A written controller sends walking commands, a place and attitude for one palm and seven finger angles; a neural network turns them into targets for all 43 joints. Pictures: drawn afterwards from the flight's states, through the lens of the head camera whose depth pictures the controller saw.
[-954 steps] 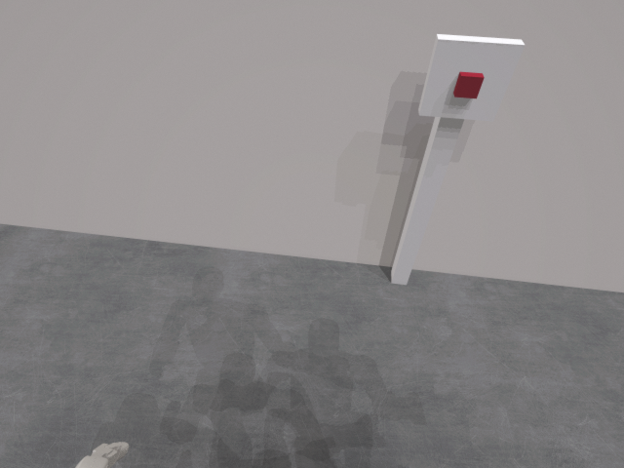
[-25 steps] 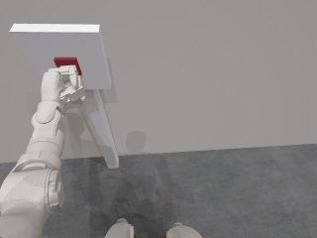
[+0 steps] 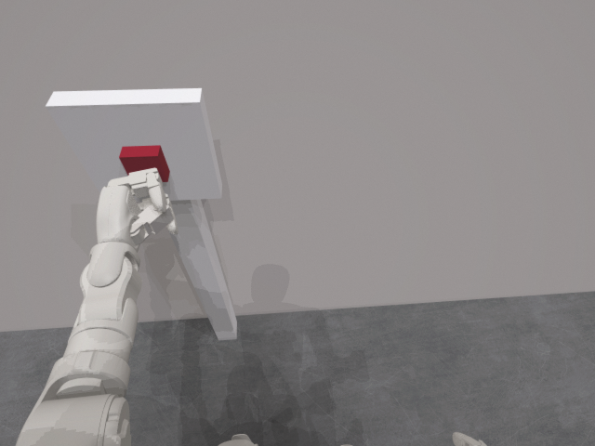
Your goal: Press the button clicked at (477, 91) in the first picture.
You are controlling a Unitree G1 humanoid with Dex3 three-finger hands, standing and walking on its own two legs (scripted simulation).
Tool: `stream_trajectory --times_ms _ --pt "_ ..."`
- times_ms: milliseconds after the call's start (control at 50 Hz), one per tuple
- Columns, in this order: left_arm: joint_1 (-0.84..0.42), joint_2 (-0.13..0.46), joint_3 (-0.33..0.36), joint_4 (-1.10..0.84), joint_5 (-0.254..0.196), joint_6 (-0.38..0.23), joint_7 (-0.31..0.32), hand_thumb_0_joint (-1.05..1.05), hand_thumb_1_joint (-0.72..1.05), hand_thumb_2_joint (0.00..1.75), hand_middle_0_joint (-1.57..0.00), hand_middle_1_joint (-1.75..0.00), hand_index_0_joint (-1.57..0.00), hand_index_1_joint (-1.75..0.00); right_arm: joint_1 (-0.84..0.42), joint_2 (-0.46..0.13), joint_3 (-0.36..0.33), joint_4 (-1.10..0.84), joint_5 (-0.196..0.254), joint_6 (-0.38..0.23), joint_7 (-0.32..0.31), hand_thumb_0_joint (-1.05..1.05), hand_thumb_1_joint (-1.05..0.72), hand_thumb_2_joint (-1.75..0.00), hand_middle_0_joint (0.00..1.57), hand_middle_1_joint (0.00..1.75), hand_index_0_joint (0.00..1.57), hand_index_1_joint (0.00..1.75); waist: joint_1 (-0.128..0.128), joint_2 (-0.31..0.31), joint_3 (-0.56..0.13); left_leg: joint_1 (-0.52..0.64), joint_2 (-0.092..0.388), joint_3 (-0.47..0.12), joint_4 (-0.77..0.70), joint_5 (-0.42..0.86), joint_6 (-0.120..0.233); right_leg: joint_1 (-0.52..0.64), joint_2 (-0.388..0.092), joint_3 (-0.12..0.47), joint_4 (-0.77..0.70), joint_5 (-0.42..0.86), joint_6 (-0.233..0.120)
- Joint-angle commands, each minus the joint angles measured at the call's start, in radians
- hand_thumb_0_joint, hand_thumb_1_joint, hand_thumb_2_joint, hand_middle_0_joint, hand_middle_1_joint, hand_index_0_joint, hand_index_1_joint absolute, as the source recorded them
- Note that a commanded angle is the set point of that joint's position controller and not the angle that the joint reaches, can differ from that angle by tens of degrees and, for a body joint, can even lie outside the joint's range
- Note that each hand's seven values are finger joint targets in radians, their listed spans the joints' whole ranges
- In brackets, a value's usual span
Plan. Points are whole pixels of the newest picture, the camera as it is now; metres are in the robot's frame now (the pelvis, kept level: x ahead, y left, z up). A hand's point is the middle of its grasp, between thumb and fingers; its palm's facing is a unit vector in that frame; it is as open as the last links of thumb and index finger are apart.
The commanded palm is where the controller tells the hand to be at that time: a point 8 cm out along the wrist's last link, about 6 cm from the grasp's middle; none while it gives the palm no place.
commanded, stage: pull the fist back off the button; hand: left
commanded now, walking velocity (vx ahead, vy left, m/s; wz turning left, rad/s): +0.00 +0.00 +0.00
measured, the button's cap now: (146, 163) +0.47 +0.21 +0.11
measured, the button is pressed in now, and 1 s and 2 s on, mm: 0 0 0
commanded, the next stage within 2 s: draw the hand back to the body in 0.46 s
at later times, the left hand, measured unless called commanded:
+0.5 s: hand (170, 257) +0.34 +0.16 +0.08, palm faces +0.06 -1.00 -0.02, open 3.1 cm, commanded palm +0.31 +0.22 +0.09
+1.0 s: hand (131, 285) +0.28 +0.18 +0.12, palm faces +0.09 -1.00 -0.04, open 3.1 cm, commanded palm +0.25 +0.24 +0.14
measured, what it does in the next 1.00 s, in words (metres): stands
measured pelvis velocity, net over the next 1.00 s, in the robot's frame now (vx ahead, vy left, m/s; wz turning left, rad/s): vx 0.01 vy -0.02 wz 0.03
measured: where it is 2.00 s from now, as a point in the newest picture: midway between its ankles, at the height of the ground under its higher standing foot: outside the picture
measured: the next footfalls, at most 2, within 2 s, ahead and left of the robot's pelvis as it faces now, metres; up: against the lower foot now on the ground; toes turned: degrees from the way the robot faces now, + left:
none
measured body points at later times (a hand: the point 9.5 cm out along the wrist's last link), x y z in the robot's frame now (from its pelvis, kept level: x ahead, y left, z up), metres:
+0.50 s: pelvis +0.02 -0.01 +0.00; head +0.05 -0.02 +0.45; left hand +0.33 +0.21 +0.09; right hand +0.19 -0.24 -0.09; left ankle +0.03 +0.09 -0.70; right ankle -0.01 -0.10 -0.70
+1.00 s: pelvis +0.01 -0.02 +0.02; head +0.01 -0.04 +0.47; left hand +0.27 +0.23 +0.13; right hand +0.18 -0.27 -0.07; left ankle +0.03 +0.09 -0.70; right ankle -0.01 -0.10 -0.70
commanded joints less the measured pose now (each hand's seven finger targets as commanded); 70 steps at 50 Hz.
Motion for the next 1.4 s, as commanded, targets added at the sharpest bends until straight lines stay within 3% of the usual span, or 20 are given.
stream_trajectory --times_ms 0,140,260,340,400,460,500,540,580,640,720,800,960,1040,1060,1080,1120,1180,1260,1380 --pt "-0.190 0.160 0.021 -0.361 -0.030 -0.050 -0.007 0.00 0.90 0.90 -1.30 -1.50 -1.30 -1.50 -0.007 -0.151 -0.062 -0.146 0.005 -0.042 -0.010 0.00 -0.90 -0.90 0.20 0.30 0.20 0.30 0.036 -0.008 -0.327 0.316 -0.007 -0.081 -0.098 0.315 0.000 0.117 -0.004 0.034 -0.113 0.384 0.019" --pt "-0.009 0.095 -0.027 -0.589 -0.043 -0.010 0.000 0.00 0.90 0.90 -1.30 -1.50 -1.30 -1.50 -0.056 -0.136 -0.065 -0.169 0.012 -0.058 -0.015 0.00 -0.90 -0.90 0.20 0.30 0.20 0.30 0.042 0.039 -0.288 0.375 -0.001 -0.083 -0.103 0.401 -0.008 0.110 -0.010 0.023 -0.114 0.436 0.023" --pt "0.045 0.059 -0.074 -0.685 -0.037 0.008 0.007 0.00 0.90 0.90 -1.30 -1.50 -1.30 -1.50 -0.091 -0.131 -0.062 -0.162 0.009 -0.072 -0.024 0.00 -0.90 -0.90 0.20 0.30 0.20 0.30 0.024 0.019 -0.263 0.375 -0.003 -0.090 -0.101 0.371 -0.010 0.097 -0.016 0.021 -0.115 0.418 0.027" --pt "0.107 0.042 -0.094 -0.739 -0.037 0.023 0.008 0.00 0.90 0.90 -1.30 -1.50 -1.30 -1.50 -0.113 -0.127 -0.057 -0.172 0.007 -0.080 -0.028 0.00 -0.90 -0.90 0.20 0.30 0.20 0.30 0.034 0.031 -0.284 0.383 -0.008 -0.093 -0.101 0.360 -0.009 0.113 -0.022 0.023 -0.115 0.413 0.026" --pt "0.130 0.067 -0.070 -0.733 -0.038 0.033 0.015 0.00 0.90 0.90 -1.30 -1.50 -1.30 -1.50 -0.118 -0.128 -0.054 -0.169 0.005 -0.080 -0.033 0.00 -0.90 -0.90 0.20 0.30 0.20 0.30 0.032 -0.023 -0.268 0.356 -0.010 -0.087 -0.096 0.345 -0.005 0.129 -0.023 0.026 -0.120 0.426 0.030" --pt "0.112 0.074 -0.052 -0.689 -0.040 0.047 0.019 0.00 0.90 0.90 -1.30 -1.50 -1.30 -1.50 -0.132 -0.125 -0.046 -0.167 0.006 -0.075 -0.035 0.00 -0.90 -0.90 0.20 0.30 0.20 0.30 0.036 -0.023 -0.232 0.310 -0.019 -0.080 -0.104 0.288 -0.007 0.135 -0.028 0.034 -0.128 0.406 0.032" --pt "0.120 0.118 -0.007 -0.661 -0.045 0.052 0.019 0.00 0.90 0.90 -1.30 -1.50 -1.30 -1.50 -0.131 -0.129 -0.047 -0.162 0.006 -0.073 -0.038 0.00 -0.90 -0.90 0.20 0.30 0.20 0.30 0.040 -0.060 -0.228 0.280 -0.020 -0.075 -0.100 0.267 -0.003 0.162 -0.031 0.049 -0.139 0.409 0.038" --pt "0.120 0.107 -0.014 -0.664 -0.047 0.050 0.010 0.00 0.90 0.90 -1.30 -1.50 -1.30 -1.50 -0.139 -0.122 -0.043 -0.170 0.008 -0.071 -0.038 0.00 -0.90 -0.90 0.20 0.30 0.20 0.30 0.049 -0.009 -0.244 0.285 -0.026 -0.067 -0.105 0.266 -0.005 0.174 -0.036 0.054 -0.139 0.419 0.036" --pt "0.152 0.149 0.023 -0.710 -0.057 0.047 -0.002 0.00 0.90 0.90 -1.30 -1.50 -1.30 -1.50 -0.151 -0.120 -0.041 -0.183 0.010 -0.073 -0.040 0.00 -0.90 -0.90 0.20 0.30 0.20 0.30 0.069 0.023 -0.276 0.297 -0.027 -0.064 -0.115 0.267 -0.005 0.216 -0.038 0.064 -0.147 0.429 0.037" --pt "0.193 0.158 0.030 -0.773 -0.072 0.045 -0.027 0.00 0.90 0.90 -1.30 -1.50 -1.30 -1.50 -0.164 -0.114 -0.038 -0.197 0.014 -0.079 -0.043 0.00 -0.90 -0.90 0.20 0.30 0.20 0.30 0.074 0.033 -0.288 0.305 -0.028 -0.059 -0.128 0.279 0.000 0.265 -0.041 0.073 -0.160 0.471 0.044" --pt "0.312 0.138 0.033 -0.794 -0.110 0.073 -0.055 0.00 0.90 0.90 -1.30 -1.50 -1.30 -1.50 -0.176 -0.117 -0.038 -0.204 0.025 -0.097 -0.051 0.00 -0.90 -0.90 0.20 0.30 0.20 0.30 0.071 -0.036 -0.227 0.296 -0.025 -0.058 -0.149 0.240 0.004 0.271 -0.046 0.080 -0.200 0.481 0.067" --pt "0.346 0.124 0.015 -0.816 -0.124 0.126 -0.071 0.00 0.90 0.90 -1.30 -1.50 -1.30 -1.50 -0.190 -0.126 -0.039 -0.210 0.034 -0.110 -0.062 0.00 -0.90 -0.90 0.20 0.30 0.20 0.30 0.063 -0.072 -0.135 0.291 -0.025 -0.063 -0.176 0.175 0.008 0.238 -0.047 0.089 -0.251 0.362 0.076" --pt "0.389 0.173 0.059 -1.006 -0.120 0.146 -0.054 0.00 0.90 0.90 -1.30 -1.50 -1.30 -1.50 -0.218 -0.112 -0.030 -0.214 0.033 -0.151 -0.075 0.00 -0.90 -0.90 0.20 0.30 0.20 0.30 0.078 0.020 -0.124 0.371 -0.024 -0.064 -0.226 0.169 0.007 0.247 -0.042 0.072 -0.285 0.292 0.057" --pt "0.442 0.181 0.075 -1.032 -0.126 0.171 -0.059 0.00 0.90 0.90 -1.30 -1.50 -1.30 -1.50 -0.223 -0.111 -0.025 -0.211 0.033 -0.172 -0.078 0.00 -0.90 -0.90 0.20 0.30 0.20 0.30 0.085 0.017 -0.106 0.389 -0.023 -0.071 -0.240 0.171 0.006 0.262 -0.043 0.070 -0.303 0.282 0.053" --pt "0.463 0.272 0.072 -1.072 0.011 0.173 0.058 0.00 0.90 0.90 -1.30 -1.50 -1.30 -1.50 -0.251 -0.100 -0.035 -0.199 0.016 -0.158 -0.090 0.00 -0.90 -0.90 0.20 0.30 0.20 0.30 0.109 -0.005 -0.032 0.405 -0.013 -0.074 -0.275 0.157 0.007 0.254 -0.077 0.112 -0.388 0.271 0.040" --pt "0.536 0.185 0.025 -1.065 0.021 0.185 0.106 0.00 0.90 0.90 -1.30 -1.50 -1.30 -1.50 -0.249 -0.089 -0.028 -0.200 0.009 -0.155 -0.093 0.00 -0.90 -0.90 0.20 0.30 0.20 0.30 0.093 -0.027 -0.017 0.423 -0.012 -0.069 -0.291 0.151 0.007 0.276 -0.085 0.105 -0.405 0.253 0.043" --pt "0.620 0.154 0.001 -1.063 0.041 0.206 0.141 0.00 0.90 0.90 -1.30 -1.50 -1.30 -1.50 -0.251 -0.090 -0.025 -0.196 0.009 -0.144 -0.092 0.00 -0.90 -0.90 0.20 0.30 0.20 0.30 0.095 -0.048 0.006 0.447 -0.006 -0.067 -0.308 0.157 0.008 0.290 -0.083 0.098 -0.420 0.252 0.047" --pt "0.634 0.152 -0.009 -1.140 0.066 0.214 0.181 0.00 0.90 0.90 -1.30 -1.50 -1.30 -1.50 -0.256 -0.088 -0.024 -0.191 0.003 -0.131 -0.092 0.00 -0.90 -0.90 0.20 0.30 0.20 0.30 0.091 0.015 -0.010 0.522 -0.003 -0.065 -0.351 0.189 0.009 0.329 -0.073 0.075 -0.428 0.274 0.034" --pt "0.627 0.199 0.027 -1.241 0.091 0.212 0.216 0.00 0.90 0.90 -1.30 -1.50 -1.30 -1.50 -0.265 -0.091 -0.020 -0.185 -0.008 -0.133 -0.093 0.00 -0.90 -0.90 0.20 0.30 0.20 0.30 0.101 0.027 -0.037 0.584 -0.002 -0.072 -0.394 0.242 0.010 0.377 -0.063 0.062 -0.449 0.311 0.024" --pt "0.776 0.181 0.037 -1.339 0.102 0.216 0.235 0.00 0.90 0.90 -1.30 -1.50 -1.30 -1.50 -0.267 -0.082 -0.021 -0.176 -0.017 -0.145 -0.084 0.00 -0.90 -0.90 0.20 0.30 0.20 0.30 0.115 0.047 -0.029 0.636 0.006 -0.076 -0.422 0.378 0.003 0.437 -0.057 0.042 -0.448 0.410 0.015"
